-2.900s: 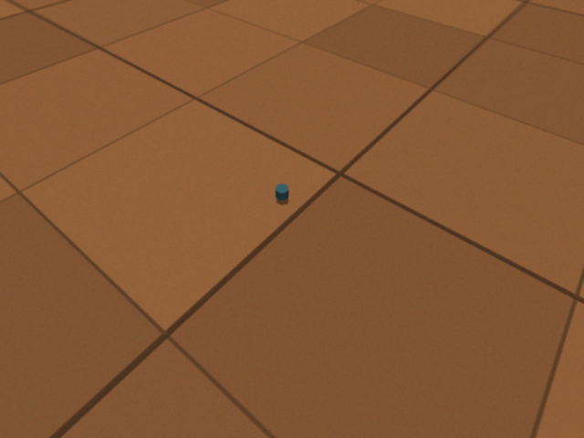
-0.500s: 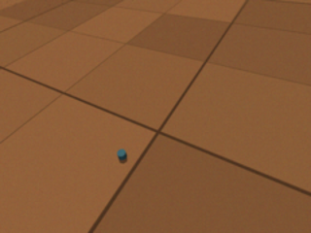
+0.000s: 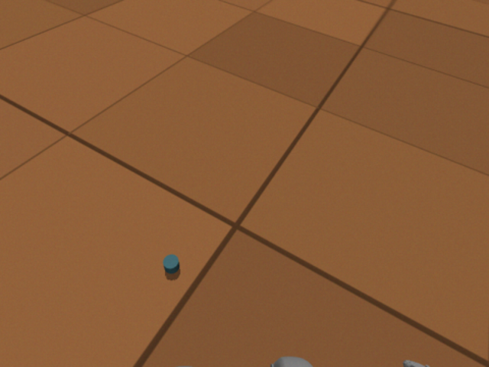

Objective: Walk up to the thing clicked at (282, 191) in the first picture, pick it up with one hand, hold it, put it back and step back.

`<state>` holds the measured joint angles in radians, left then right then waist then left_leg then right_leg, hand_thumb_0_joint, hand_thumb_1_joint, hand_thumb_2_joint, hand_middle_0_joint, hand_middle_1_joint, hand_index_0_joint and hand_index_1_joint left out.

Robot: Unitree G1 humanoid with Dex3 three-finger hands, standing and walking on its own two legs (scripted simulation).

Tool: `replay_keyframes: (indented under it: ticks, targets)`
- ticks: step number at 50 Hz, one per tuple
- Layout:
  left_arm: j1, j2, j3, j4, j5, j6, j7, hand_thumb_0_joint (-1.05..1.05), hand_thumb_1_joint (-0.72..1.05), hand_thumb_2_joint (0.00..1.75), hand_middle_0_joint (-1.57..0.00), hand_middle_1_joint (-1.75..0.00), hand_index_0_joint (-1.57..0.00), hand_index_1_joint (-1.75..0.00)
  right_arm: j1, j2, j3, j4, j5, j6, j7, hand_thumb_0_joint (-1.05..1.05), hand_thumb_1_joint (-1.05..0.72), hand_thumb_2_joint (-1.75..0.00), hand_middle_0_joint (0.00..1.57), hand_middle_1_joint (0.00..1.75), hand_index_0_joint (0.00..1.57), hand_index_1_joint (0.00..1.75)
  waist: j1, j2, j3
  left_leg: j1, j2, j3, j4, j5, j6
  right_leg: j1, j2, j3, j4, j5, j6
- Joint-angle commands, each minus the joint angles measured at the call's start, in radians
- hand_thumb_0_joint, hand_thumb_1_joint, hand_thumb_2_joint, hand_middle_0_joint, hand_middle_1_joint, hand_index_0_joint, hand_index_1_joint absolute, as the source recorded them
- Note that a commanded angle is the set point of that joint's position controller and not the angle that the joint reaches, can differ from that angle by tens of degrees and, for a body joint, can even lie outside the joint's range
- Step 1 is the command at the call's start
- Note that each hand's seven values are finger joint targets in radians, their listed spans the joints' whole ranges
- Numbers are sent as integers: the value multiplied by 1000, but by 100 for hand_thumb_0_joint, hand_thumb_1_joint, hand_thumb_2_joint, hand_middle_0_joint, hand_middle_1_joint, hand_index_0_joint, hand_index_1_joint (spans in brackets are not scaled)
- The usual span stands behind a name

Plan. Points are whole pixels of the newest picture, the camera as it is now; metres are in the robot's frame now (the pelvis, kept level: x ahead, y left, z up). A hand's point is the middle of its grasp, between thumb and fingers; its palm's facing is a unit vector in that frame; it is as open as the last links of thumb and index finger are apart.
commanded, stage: walk up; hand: left
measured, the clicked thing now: (171, 264) +0.60 +0.25 -0.74
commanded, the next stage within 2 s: none
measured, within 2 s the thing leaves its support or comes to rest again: neither
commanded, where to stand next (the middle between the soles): +0.21 +0.00 m, yaw +0 degrees
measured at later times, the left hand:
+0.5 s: hand (103, 332) +0.19 +0.24 -0.12, palm faces -0.03 -0.91 -0.41, open 7.4 cm
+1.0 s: hand (93, 342) +0.19 +0.27 -0.16, palm faces +0.00 -0.95 -0.32, open 7.4 cm
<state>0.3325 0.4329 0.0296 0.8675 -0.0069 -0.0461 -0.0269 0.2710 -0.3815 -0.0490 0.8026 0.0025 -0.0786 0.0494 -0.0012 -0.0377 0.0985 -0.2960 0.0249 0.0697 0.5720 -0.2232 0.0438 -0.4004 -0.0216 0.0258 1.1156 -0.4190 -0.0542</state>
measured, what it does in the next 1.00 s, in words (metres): walks ahead: right foot, then left foot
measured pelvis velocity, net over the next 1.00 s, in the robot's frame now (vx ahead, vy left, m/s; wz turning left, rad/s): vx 0.14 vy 0.01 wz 0.00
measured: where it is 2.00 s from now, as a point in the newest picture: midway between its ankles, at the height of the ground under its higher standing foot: outside the picture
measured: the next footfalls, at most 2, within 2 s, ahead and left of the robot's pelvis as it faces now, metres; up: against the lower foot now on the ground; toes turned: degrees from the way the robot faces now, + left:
right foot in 0.30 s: +0.20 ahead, -0.14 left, +0.00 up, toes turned -2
left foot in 0.64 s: +0.23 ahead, +0.13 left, +0.00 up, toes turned +1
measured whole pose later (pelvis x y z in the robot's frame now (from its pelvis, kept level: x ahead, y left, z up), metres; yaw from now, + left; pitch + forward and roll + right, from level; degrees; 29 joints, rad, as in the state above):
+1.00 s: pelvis +0.14 +0.01 +0.00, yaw +0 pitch -3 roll -1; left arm 0.18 0.38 0.00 1.09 -0.01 0.00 -0.02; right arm 0.12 -0.34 0.01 1.03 0.00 -0.02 0.01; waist 0.03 -0.01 0.06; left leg -0.28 0.03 0.01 0.53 -0.21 0.00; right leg -0.21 -0.03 -0.02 0.48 -0.23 0.02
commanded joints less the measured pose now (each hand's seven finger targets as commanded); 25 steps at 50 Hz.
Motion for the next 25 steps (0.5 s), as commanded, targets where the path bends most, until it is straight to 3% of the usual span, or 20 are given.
replay_keyframes:
  ticks: [1, 4, 8, 11, 13, 14, 15, 16, 17, 18, 19, 21, 25]
  targets:
    - [116, 178, 69, -37, 1, -14, -2, 0, 90, 90, -20, -30, -20, -30, 57, -268, -77, -53, 0, -23, -21, 0, -90, -90, 20, 30, 20, 30, 5, 187, -37, 69, 201, -214, -305, 103, 139, -78, -51, 23, -61, 131, 32]
    - [32, 164, 65, -71, 11, -19, -11, 0, 90, 90, -20, -30, -20, -30, 85, -272, -81, -63, -5, -20, -21, 0, -90, -90, 20, 30, 20, 30, -26, 194, -34, 156, 221, -205, -306, 119, 197, -147, -74, -11, -224, 126, 57]
    - [-31, 157, 70, -84, 17, -27, -16, 0, 90, 90, -20, -30, -20, -30, 94, -291, -84, -70, -10, -12, -15, 0, -90, -90, 20, 30, 20, 30, -38, 187, -8, 108, 227, -197, -304, 50, 196, -81, -73, -43, -381, 182, 50]
    - [-26, 140, 68, -70, 20, -38, -4, 0, 90, 90, -20, -30, -20, -30, 51, -269, -70, -77, -11, 3, -17, 0, -90, -90, 20, 30, 20, 30, -14, 165, -18, 54, 207, -152, -198, 237, 177, 38, -31, -74, -473, 220, 41]
    - [42, 127, 69, -39, 21, -47, 9, 0, 90, 90, -20, -30, -20, -30, 36, -253, -64, -83, -2, 16, -22, 0, -90, -90, 20, 30, 20, 30, 26, 106, -78, 35, 183, -127, -50, 304, 133, 204, 5, -86, -611, 325, 31]
    - [79, 157, 78, -26, 25, -55, 18, 0, 90, 90, -20, -30, -20, -30, 46, -206, -46, -85, 7, 17, -24, 0, -90, -90, 20, 30, 20, 30, 49, 27, -127, 22, 128, -85, 78, 294, 91, 301, 5, -65, -664, 359, 13]
    - [111, 211, 94, -28, 30, -62, 27, 0, 90, 90, -20, -30, -20, -30, 82, -157, -28, -86, 14, 16, -26, 0, -90, -90, 20, 30, 20, 30, 64, -115, -192, -41, 62, -36, 262, 153, 49, 400, -113, 84, -717, 395, -25]
    - [104, 275, 108, -53, 27, -64, 30, 0, 90, 90, -20, -30, -20, -30, 139, -113, -9, -91, 10, 20, -25, 0, -90, -90, 20, 30, 20, 30, 42, -257, -214, -208, -42, -19, 402, -285, 3, 471, -344, 439, -779, 340, -111]
    - [44, 276, 100, -69, 15, -56, 27, 0, 90, 90, -20, -30, -20, -30, 153, -196, -32, -54, -3, 43, -37, 0, -90, -90, 20, 30, 20, 30, 27, -116, -137, -231, -28, -90, 450, -357, 0, 366, -385, 480, -806, 189, -176]
    - [23, 297, 103, -71, 12, -47, 29, 0, 90, 90, -20, -30, -20, -30, 133, -241, -49, -42, -8, 46, -45, 0, -90, -90, 20, 30, 20, 30, 36, -150, -91, -242, -10, -87, 488, -402, 5, 298, -403, 520, -818, 113, -237]
    - [22, 267, 98, -70, 6, -43, 30, 0, 90, 90, -20, -30, -20, -30, 113, -250, -52, -26, -9, 49, -46, 0, -90, -90, 20, 30, 20, 30, 38, -105, -55, -257, 7, -129, 493, -366, -1, 269, -356, 443, -827, 112, -214]
    - [-13, 231, 82, -75, 8, -43, 34, 0, 90, 90, -20, -30, -20, -30, 116, -238, -50, 2, 0, 49, -37, 0, -90, -90, 20, 30, 20, 30, 18, -105, -50, -239, 27, -138, 448, -268, -10, 242, -272, 281, -819, 178, -165]
    - [-60, 214, 69, -84, 23, -35, 34, 0, 90, 90, -20, -30, -20, -30, 108, -195, -37, 31, -9, 55, -29, 0, -90, -90, 20, 30, 20, 30, 10, -141, -64, -123, 14, -74, 295, -185, -32, 137, -202, 128, -791, 286, -148]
